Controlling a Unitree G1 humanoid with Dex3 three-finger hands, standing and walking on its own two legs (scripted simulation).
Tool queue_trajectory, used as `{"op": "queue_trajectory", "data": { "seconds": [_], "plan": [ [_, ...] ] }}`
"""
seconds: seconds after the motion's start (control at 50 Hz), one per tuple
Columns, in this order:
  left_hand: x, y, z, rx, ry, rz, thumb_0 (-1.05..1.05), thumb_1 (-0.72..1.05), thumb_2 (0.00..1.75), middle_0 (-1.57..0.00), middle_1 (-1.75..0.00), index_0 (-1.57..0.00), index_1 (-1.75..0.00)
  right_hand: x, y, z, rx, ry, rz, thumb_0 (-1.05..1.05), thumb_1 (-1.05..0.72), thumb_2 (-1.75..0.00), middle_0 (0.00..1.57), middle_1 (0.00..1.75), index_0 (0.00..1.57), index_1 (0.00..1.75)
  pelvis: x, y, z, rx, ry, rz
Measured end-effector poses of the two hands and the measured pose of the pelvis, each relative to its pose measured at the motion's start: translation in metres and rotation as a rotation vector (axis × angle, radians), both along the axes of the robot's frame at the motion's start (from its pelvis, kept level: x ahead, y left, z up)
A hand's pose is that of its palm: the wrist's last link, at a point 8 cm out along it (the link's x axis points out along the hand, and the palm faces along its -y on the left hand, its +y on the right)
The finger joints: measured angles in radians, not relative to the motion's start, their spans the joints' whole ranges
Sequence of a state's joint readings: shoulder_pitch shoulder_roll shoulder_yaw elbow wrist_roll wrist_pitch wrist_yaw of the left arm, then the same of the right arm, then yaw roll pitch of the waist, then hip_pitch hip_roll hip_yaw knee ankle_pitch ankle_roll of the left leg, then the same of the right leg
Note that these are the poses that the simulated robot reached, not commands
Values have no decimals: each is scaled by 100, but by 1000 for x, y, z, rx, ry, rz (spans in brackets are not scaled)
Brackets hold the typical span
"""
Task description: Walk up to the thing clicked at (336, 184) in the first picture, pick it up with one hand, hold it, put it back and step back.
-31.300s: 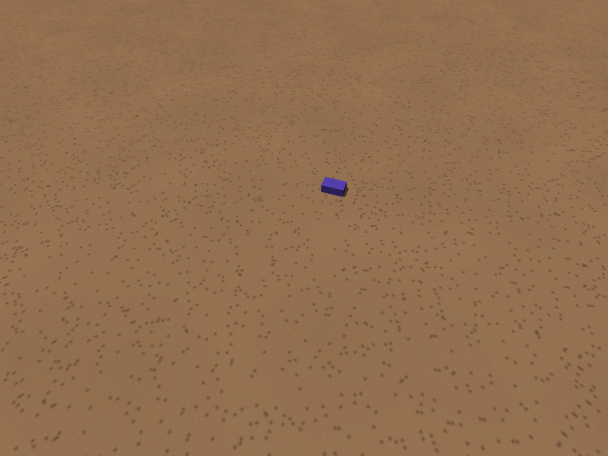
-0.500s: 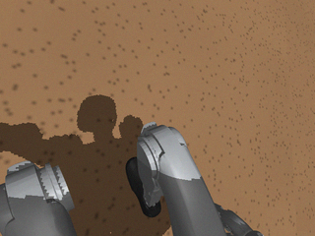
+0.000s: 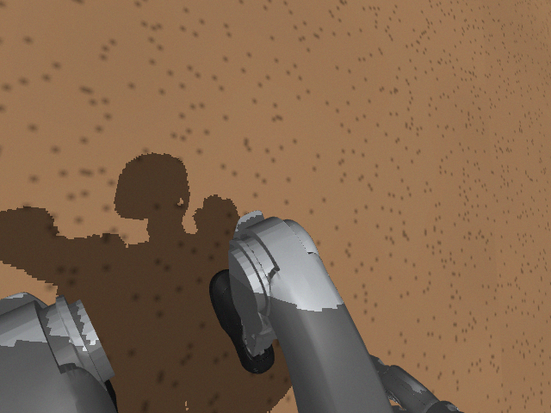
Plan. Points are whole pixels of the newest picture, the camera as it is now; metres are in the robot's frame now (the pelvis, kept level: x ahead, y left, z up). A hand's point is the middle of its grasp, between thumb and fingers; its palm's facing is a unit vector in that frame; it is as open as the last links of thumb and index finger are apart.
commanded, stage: rest palm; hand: left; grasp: from above
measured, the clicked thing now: out of the picture +0.46 +0.35 -0.28
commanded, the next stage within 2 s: close in 0.02 s
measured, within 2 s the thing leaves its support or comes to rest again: neither
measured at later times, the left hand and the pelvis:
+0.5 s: hand out of the picture +0.45 +0.34 -0.24, palm faces -0.42 -0.13 -0.90, open 13.0 cm; pelvis +0.00 +0.00 +0.00, yaw +0 degrees
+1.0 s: hand out of the picture +0.45 +0.35 -0.25, palm faces -0.43 -0.15 -0.89, open 10.9 cm; pelvis +0.00 +0.00 +0.00, yaw -1 degrees
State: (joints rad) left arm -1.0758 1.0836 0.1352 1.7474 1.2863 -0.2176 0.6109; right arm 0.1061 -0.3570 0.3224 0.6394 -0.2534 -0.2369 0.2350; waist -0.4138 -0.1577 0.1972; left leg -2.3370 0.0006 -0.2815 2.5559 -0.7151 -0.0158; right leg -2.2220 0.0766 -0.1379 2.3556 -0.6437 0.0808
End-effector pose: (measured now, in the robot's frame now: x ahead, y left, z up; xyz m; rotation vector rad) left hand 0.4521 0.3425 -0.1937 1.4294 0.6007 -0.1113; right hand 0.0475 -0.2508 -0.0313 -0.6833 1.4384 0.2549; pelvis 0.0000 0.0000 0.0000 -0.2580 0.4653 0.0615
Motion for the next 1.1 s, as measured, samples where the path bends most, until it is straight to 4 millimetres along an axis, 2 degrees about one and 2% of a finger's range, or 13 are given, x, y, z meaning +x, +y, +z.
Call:
{"op": "queue_trajectory", "data": {
  "seconds": [0.22, 0.5, 0.72, 1.1],
  "plan": [
    [-3, 1, 1, -25, 20, -44, 0, -48, 97, -11, -97, -11, -98, 1, 2, -3, 4, 18, 7, 0, -90, -90, 20, 30, 20, 30, 0, 0, 1, -5, -12, 1],
    [0, 0, 9, 5, -17, -63, 0, -31, 85, -21, -91, -22, -90, 8, 2, -1, -6, -27, 25, 0, -89, -90, 20, 29, 20, 30, -3, 1, 1, -6, -16, -3],
    [-2, 3, 1, -2, 15, -29, 0, -18, 73, -30, -84, -32, -82, -1, 1, 6, -21, 5, 12, 0, -89, -90, 20, 29, 20, 30, -3, 2, 3, -8, -7, -3],
    [0, 4, 4, -12, 14, -50, 0, 7, 57, -48, -71, -51, -67, 2, 6, -1, -5, -8, 15, 0, -89, -90, 20, 29, 20, 30, -4, 2, 2, -13, -16, -4]
  ]
}}
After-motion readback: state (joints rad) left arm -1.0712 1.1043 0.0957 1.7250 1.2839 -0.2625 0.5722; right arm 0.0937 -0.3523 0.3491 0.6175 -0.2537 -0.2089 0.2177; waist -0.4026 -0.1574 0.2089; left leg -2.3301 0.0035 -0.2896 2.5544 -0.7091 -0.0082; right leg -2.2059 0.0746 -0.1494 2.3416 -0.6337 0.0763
